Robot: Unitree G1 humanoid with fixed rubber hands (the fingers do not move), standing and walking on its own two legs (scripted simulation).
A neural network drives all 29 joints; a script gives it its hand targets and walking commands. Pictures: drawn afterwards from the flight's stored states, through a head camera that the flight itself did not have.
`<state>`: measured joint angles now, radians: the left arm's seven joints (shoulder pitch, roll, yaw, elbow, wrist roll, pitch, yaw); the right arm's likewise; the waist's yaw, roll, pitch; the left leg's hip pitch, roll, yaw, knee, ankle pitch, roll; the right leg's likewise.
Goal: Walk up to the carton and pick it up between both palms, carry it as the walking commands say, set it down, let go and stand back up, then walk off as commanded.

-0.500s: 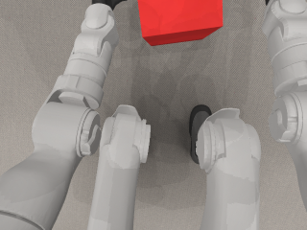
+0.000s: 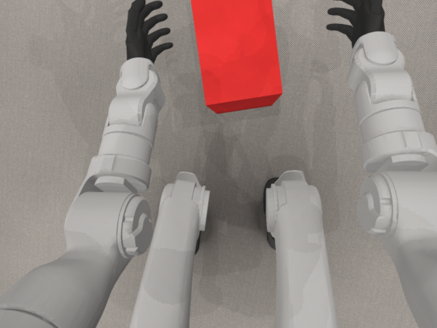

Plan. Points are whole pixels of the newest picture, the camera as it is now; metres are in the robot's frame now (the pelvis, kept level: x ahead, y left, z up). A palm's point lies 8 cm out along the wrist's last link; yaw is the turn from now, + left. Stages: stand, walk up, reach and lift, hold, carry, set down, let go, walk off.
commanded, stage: set down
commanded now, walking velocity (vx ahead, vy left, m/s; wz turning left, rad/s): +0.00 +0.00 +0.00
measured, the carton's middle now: (236, 49) +0.58 -0.02 -0.36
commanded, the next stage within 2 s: let go in 0.78 s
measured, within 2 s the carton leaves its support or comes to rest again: neither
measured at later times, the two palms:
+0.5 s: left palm (77, 11) +0.50 +0.12 +0.04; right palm out of the picture +0.52 -0.22 +0.03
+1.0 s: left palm (18, 8) +0.48 +0.14 +0.09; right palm out of the picture +0.49 -0.23 +0.08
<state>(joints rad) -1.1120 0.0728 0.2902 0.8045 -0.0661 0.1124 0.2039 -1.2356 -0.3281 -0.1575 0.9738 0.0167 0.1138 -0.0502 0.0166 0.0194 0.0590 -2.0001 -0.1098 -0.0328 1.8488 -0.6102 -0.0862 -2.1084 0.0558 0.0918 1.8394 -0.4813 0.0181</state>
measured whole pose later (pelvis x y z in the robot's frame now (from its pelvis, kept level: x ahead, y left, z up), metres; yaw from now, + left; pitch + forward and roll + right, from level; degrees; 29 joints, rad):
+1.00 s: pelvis +0.05 -0.01 +0.22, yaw -4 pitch +41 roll +2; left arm -0.73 0.04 0.29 0.59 0.12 0.08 0.06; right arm -0.87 -0.17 -0.29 0.76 -0.19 0.10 -0.02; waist 0.01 0.00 -0.01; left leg -1.31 -0.04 -0.09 0.93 -0.34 -0.06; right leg -1.37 0.05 0.07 0.91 -0.24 0.00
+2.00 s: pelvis +0.12 +0.00 +0.30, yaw -4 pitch -5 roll -1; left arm 0.19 0.19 0.05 0.42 0.04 0.16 -0.06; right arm 0.23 -0.22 -0.06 0.42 0.00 0.12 0.06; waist -0.01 0.03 0.12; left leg -0.06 -0.01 -0.11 0.46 -0.32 -0.01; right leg -0.11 0.04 0.05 0.43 -0.24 0.00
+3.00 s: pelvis +0.17 +0.01 +0.29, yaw -1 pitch +1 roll -1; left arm 0.34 0.26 -0.01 0.97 0.01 0.01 0.04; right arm 0.39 -0.23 0.01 0.89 -0.01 0.00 -0.05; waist 0.01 -0.01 -0.04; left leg -0.14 -0.05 -0.15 0.54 -0.42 0.01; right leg -0.20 0.00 0.01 0.55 -0.37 0.01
